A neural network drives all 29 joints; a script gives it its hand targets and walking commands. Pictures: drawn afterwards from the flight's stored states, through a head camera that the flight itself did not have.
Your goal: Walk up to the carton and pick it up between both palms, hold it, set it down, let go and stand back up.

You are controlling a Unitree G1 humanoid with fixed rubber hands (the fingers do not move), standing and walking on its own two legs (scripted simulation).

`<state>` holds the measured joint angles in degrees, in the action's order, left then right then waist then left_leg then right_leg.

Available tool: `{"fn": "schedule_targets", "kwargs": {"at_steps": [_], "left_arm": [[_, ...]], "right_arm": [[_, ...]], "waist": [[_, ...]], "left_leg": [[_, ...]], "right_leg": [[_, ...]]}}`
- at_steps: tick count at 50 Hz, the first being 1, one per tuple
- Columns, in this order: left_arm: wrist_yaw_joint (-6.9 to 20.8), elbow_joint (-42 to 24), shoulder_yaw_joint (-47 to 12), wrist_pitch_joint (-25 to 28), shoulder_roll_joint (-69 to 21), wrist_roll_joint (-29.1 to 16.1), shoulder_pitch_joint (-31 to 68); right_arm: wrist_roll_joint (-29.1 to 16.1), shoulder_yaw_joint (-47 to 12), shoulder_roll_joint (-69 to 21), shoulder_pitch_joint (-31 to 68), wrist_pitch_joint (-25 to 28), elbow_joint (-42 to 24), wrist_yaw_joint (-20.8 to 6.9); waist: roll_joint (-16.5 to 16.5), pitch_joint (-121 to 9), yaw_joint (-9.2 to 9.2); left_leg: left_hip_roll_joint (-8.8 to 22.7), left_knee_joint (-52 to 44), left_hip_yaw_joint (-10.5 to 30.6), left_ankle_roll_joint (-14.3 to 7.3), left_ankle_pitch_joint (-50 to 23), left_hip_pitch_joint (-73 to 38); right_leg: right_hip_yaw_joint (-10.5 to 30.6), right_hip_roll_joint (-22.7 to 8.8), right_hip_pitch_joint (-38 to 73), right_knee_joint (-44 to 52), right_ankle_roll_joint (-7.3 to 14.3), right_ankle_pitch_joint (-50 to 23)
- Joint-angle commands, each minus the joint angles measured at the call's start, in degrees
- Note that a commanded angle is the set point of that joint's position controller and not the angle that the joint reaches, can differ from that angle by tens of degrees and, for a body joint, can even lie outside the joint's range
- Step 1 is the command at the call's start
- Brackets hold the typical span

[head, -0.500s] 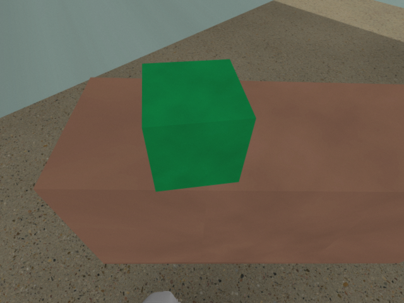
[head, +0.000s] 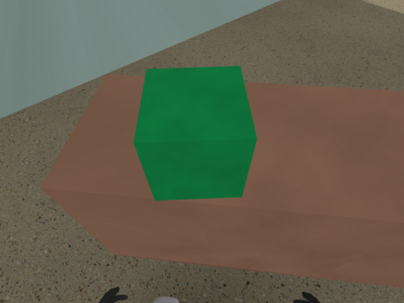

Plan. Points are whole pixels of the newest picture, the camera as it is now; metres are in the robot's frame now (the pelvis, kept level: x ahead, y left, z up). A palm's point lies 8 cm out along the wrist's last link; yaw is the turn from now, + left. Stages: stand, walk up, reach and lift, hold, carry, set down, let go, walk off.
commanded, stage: walk up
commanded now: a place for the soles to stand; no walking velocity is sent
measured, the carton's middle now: (196, 135) +0.48 +0.03 +0.02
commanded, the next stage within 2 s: reach and lift in 1.48 s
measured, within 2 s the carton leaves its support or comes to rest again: neither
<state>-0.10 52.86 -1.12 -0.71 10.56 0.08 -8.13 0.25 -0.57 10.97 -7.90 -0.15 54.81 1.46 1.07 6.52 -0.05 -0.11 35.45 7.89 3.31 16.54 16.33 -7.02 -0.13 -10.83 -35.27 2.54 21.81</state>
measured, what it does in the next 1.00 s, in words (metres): stands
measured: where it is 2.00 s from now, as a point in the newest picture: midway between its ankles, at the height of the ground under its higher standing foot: outside the picture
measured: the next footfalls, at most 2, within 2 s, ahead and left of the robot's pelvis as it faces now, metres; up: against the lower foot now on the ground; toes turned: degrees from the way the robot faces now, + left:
none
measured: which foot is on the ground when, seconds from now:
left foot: down 0.00-1.00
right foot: down 0.00-1.00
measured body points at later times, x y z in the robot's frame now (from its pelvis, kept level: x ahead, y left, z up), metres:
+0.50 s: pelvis -0.01 +0.00 -0.01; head +0.02 +0.01 +0.44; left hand +0.03 +0.26 -0.16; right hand +0.09 -0.23 -0.15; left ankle +0.03 +0.16 -0.73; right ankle -0.03 -0.08 -0.73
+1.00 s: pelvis +0.02 -0.02 -0.01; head +0.05 +0.01 +0.43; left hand +0.00 +0.24 -0.17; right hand +0.12 -0.24 -0.15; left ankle +0.03 +0.15 -0.72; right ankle -0.03 -0.09 -0.73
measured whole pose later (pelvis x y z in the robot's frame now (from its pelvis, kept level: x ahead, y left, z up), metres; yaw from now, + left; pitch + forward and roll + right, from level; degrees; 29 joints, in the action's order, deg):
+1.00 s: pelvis +0.02 -0.02 -0.01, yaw +9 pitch -2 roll -1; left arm -0.1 56.2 -0.5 -3.6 14.6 1.0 -14.1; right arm 0.8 -1.4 10.6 -11.5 0.4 54.6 3.0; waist -0.8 6.3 0.8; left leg -0.5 43.8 11.0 3.5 20.2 22.0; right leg -15.5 -1.1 -10.5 -39.7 3.4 27.5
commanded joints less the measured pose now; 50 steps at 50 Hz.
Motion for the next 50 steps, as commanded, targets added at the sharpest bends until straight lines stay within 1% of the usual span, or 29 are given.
{"fn": "schedule_targets", "kwargs": {"at_steps": [1, 3, 10, 13, 15, 18, 21, 22, 25, 26, 28, 30, 31, 32, 33, 34, 35, 36, 37, 38, 39, 41, 43, 44, 45, 46, 47, 48, 50], "left_arm": [[-0.68, -2.64, 2.75, 0.60, 10.46, 0.07, -2.70], [-0.65, -2.31, 2.88, 0.37, 10.50, 0.15, -2.51], [-0.62, -1.64, 3.02, -0.39, 11.39, 0.27, -1.80], [-0.66, -1.31, 2.92, -0.61, 11.74, 0.06, -1.99], [-0.65, -1.10, 2.98, -0.77, 12.14, 0.22, -1.92], [-0.62, -1.14, 3.05, -0.98, 12.00, -0.01, -1.59], [-0.65, -0.82, 2.99, -1.32, 12.47, 0.08, -2.01], [-0.62, -1.01, 3.04, -1.27, 12.39, 0.19, -2.03], [-0.52, -0.65, 3.02, -1.45, 12.45, 0.25, -1.71], [-0.09, -0.46, 3.40, -1.82, 13.52, 1.11, -2.57], [0.28, -0.55, 3.00, -2.23, 12.54, 1.06, -2.71], [0.36, -0.93, 2.83, -2.27, 12.11, 0.89, -3.37], [0.42, -0.83, 2.81, -2.08, 11.55, 0.68, -4.44], [0.43, -0.90, 2.66, -1.78, 11.09, 0.47, -5.48], [0.40, -0.67, 2.64, -1.58, 10.77, 0.55, -6.64], [0.31, -0.48, 2.55, -1.24, 10.80, 0.39, -7.71], [0.16, -0.50, 2.74, -0.92, 11.59, 0.47, -8.08], [-0.11, -0.39, 2.88, -0.57, 12.48, 0.63, -8.75], [-0.37, -0.13, 3.05, -0.51, 13.77, 0.88, -8.35], [-0.67, -0.26, 3.30, -0.61, 15.26, 0.90, -7.28], [-0.85, -0.35, 3.30, -0.64, 15.10, 1.23, -6.79], [-0.85, 0.24, 2.86, -0.80, 14.15, 1.23, -7.87], [-0.56, 0.73, 2.51, -1.09, 13.66, 1.12, -8.42], [-0.53, 0.66, 2.52, -1.16, 13.23, 1.15, -9.04], [-0.54, 0.61, 2.58, -1.47, 13.51, 1.15, -9.02], [-0.53, 0.30, 2.46, -1.70, 13.12, 1.12, -9.26], [-0.58, -0.03, 2.58, -2.06, 13.00, 0.88, -9.19], [-0.46, 0.11, 2.65, -2.20, 12.83, 0.87, -9.47], [-0.36, -0.03, 2.55, -2.29, 12.70, 0.92, -9.65]], "right_arm": [[0.03, 1.36, 6.52, -1.37, 0.87, -3.57, 0.55], [0.15, 1.23, 6.51, -1.36, 0.94, -3.62, 0.65], [0.23, 1.40, 7.40, -1.27, 0.79, -3.53, 0.87], [0.12, 1.20, 7.35, -1.48, 0.68, -3.61, 0.83], [0.08, 1.36, 7.66, -1.77, 0.71, -3.64, 0.79], [0.07, 1.34, 8.07, -2.54, 0.64, -3.81, 0.83], [0.05, 1.61, 8.62, -2.23, 0.65, -3.96, 0.71], [0.16, 1.59, 8.69, -2.28, 0.71, -3.92, 0.73], [0.21, 1.58, 8.47, -2.85, 0.80, -4.25, 0.62], [0.92, 1.79, 8.42, -5.34, 1.18, -4.59, 0.63], [1.13, 2.19, 9.69, -5.38, 1.43, -4.89, 0.67], [0.81, 2.65, 11.10, -6.43, 1.42, -5.00, 0.84], [0.74, 2.63, 11.43, -6.71, 1.44, -4.94, 0.90], [0.50, 2.57, 11.52, -7.15, 1.34, -5.01, 0.92], [0.36, 2.59, 11.46, -6.73, 1.21, -5.00, 0.89], [0.32, 2.48, 11.01, -5.87, 1.17, -5.15, 0.83], [0.12, 2.39, 10.47, -4.64, 1.29, -5.24, 0.77], [0.10, 1.97, 9.00, -3.19, 1.45, -5.56, 0.55], [-0.02, 1.43, 7.15, -2.84, 1.85, -5.58, 0.48], [0.18, 1.28, 6.73, -4.37, 2.11, -5.24, 0.58], [0.41, 1.18, 6.47, -4.72, 2.26, -5.16, 0.82], [0.50, 0.92, 5.75, -5.16, 2.40, -4.60, 1.11], [0.63, 1.01, 6.44, -6.37, 2.41, -3.99, 1.27], [0.56, 1.09, 7.17, -7.02, 2.31, -3.95, 1.36], [0.54, 1.21, 7.91, -8.13, 2.23, -3.65, 1.63], [0.66, 1.36, 8.74, -8.71, 1.94, -3.42, 1.86], [0.55, 1.34, 8.98, -8.57, 1.61, -3.42, 2.08], [0.56, 1.12, 8.89, -7.95, 1.41, -3.50, 2.29], [0.41, 0.86, 8.61, -5.89, 1.22, -4.08, 2.34]], "waist": [[-2.05, -8.05, 1.10], [-3.17, -8.24, 1.24], [-1.59, -8.49, 0.81], [-0.53, -7.63, 0.69], [-0.80, -7.40, 0.56], [-1.66, -6.20, 0.42], [0.70, -5.60, 0.57], [0.23, -5.66, 0.54], [-0.24, -5.28, 0.07], [-1.14, -4.90, -0.46], [2.04, -2.47, 0.10], [5.69, -1.48, 0.14], [8.50, -1.90, 0.26], [9.72, -2.88, 0.42], [10.22, -3.51, 0.82], [9.27, -3.84, 1.35], [7.69, -3.74, 1.86], [4.88, -3.80, 2.59], [1.82, -4.28, 2.25], [0.57, -3.68, 1.50], [0.75, -3.60, 1.48], [1.77, -4.07, 1.62], [0.67, -6.02, 0.79], [0.99, -6.56, 0.81], [1.07, -7.72, 0.12], [1.78, -8.37, -0.04], [3.55, -8.46, -0.11], [1.72, -7.50, -0.01], [1.96, -7.62, 0.44]], "left_leg": [[2.08, -1.20, -0.85, -4.25, -19.19, 0.33], [2.26, -0.92, -0.86, -4.40, -20.04, 0.85], [2.26, 0.12, 0.14, -4.86, -21.89, -0.38], [2.10, 0.13, 0.57, -5.11, -20.04, -0.05], [1.99, 0.38, 1.15, -5.27, -19.62, 0.38], [1.87, 0.50, 1.71, -5.46, -18.25, 0.74], [1.74, 0.32, 2.32, -5.60, -16.93, 1.64], [1.58, 0.25, 2.46, -5.54, -16.82, 1.61], [1.81, -0.44, 3.04, -5.97, -13.69, 1.57], [2.08, -1.78, 4.89, -6.68, -7.77, 3.10], [3.06, -6.25, 9.20, -7.58, 1.87, 6.46], [4.61, -10.73, 15.11, -8.66, 7.77, 8.75], [5.88, -12.69, 18.60, -9.56, 8.48, 8.40], [6.47, -14.03, 20.50, -9.89, 8.12, 8.26], [6.39, -13.43, 20.65, -9.98, 6.83, 7.96], [5.58, -12.41, 19.33, -9.39, 5.11, 9.30], [4.06, -9.67, 15.82, -8.34, 2.21, 10.98], [1.93, -4.90, 10.91, -6.98, -2.78, 12.78], [-0.69, 1.05, 3.83, -5.55, -7.43, 12.55], [-0.69, 2.39, 0.95, -5.21, -7.39, 13.37], [0.16, 2.87, 0.01, -5.21, -8.20, 13.39], [1.20, 1.73, 0.17, -6.00, -14.96, 9.53], [2.05, 1.74, 1.69, -6.93, -22.64, 4.83], [2.44, 2.25, 2.91, -7.35, -25.54, 4.11], [3.09, 3.10, 4.13, -7.90, -26.81, 3.25], [3.42, 2.96, 5.21, -8.48, -25.91, 2.78], [3.92, 3.04, 6.59, -8.97, -24.78, 3.32], [3.73, 3.50, 7.20, -9.10, -22.55, 5.14], [2.53, 5.04, 5.38, -8.32, -19.59, 7.17]], "right_leg": [[7.87, -10.33, 5.14, 9.47, 1.37, -29.53], [6.93, -10.00, 5.49, 8.76, 1.74, -29.48], [5.28, -9.58, 3.28, 8.70, 2.37, -22.24], [5.77, -9.95, 1.96, 9.35, 2.72, -18.45], [5.44, -10.20, 2.09, 9.58, 2.90, -17.11], [4.86, -9.80, 0.57, 10.20, 3.38, -11.89], [4.85, -10.08, -0.11, 10.81, 3.56, -7.29], [4.66, -10.14, -0.25, 11.12, 3.64, -5.76], [4.64, -10.02, -1.29, 11.89, 3.66, -0.92], [3.52, -8.44, -0.89, 10.77, 3.05, 6.30], [3.81, -6.77, -1.78, 9.85, 1.81, 11.39], [4.01, -5.09, -1.44, 7.04, 0.91, 10.57], [4.26, -3.65, -1.43, 5.51, 0.20, 8.94], [4.14, -3.08, 0.08, 5.06, -0.05, 6.91], [4.80, -3.02, 0.54, 5.66, -0.31, 6.05], [5.48, -3.60, 2.79, 7.48, -0.17, 4.93], [6.23, -5.31, 5.07, 10.26, 0.08, 4.34], [7.80, -7.75, 7.85, 13.56, 0.43, 3.50], [9.27, -11.80, 8.58, 17.20, 1.49, 2.37], [10.18, -14.54, 8.85, 17.84, 2.53, -2.69], [8.64, -15.32, 9.75, 16.03, 3.00, -10.23], [4.24, -13.34, 8.35, 11.17, 2.31, -22.17], [0.35, -9.51, 6.08, 7.00, 0.81, -25.18], [-0.12, -8.61, 5.69, 5.19, 0.10, -26.35], [-0.25, -8.25, 5.45, 3.30, 0.18, -26.57], [0.06, -8.00, 4.68, 2.26, 0.21, -23.88], [0.33, -7.58, 4.01, 1.55, 0.20, -21.40], [0.85, -7.51, 3.82, 2.04, 0.42, -20.04], [2.23, -8.95, 4.89, 4.60, 1.58, -17.32]]}}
